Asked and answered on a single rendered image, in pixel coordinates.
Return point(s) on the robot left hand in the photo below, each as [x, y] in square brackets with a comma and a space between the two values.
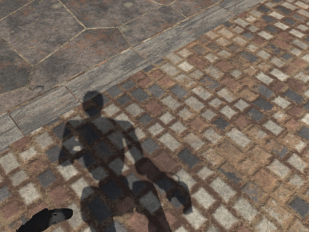
[44, 219]

